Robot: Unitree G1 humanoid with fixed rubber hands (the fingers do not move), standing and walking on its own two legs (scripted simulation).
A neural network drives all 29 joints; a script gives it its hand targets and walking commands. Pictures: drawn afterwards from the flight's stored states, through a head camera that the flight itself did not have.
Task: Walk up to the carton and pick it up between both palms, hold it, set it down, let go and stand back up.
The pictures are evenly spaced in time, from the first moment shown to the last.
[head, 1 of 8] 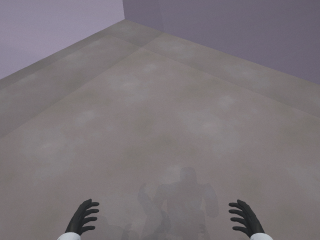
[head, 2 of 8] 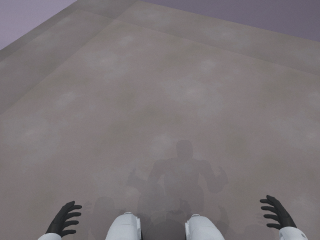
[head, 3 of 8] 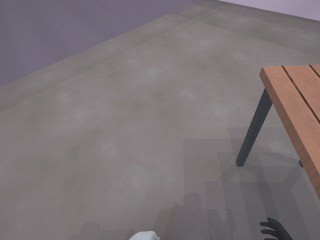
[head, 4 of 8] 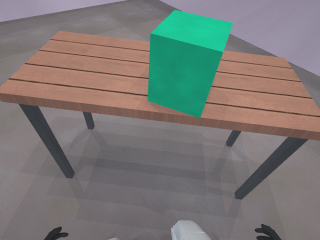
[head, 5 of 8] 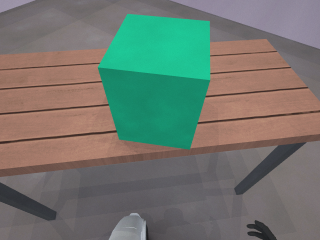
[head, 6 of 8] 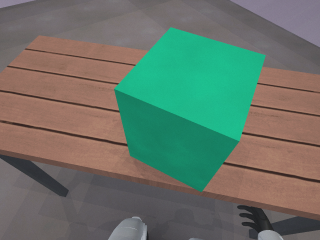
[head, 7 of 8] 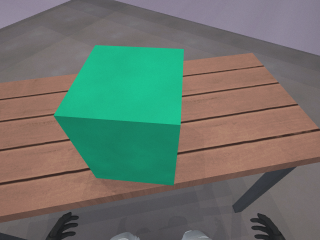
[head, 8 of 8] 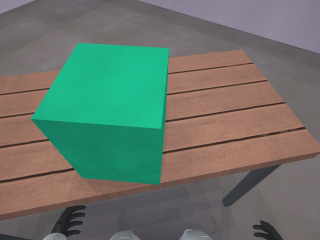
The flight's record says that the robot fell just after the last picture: no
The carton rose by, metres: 0.00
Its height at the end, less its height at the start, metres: +0.00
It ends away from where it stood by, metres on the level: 0.00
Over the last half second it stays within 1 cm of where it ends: yes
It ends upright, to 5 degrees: yes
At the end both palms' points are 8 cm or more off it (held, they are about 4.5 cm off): yes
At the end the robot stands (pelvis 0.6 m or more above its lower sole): yes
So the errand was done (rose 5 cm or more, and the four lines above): no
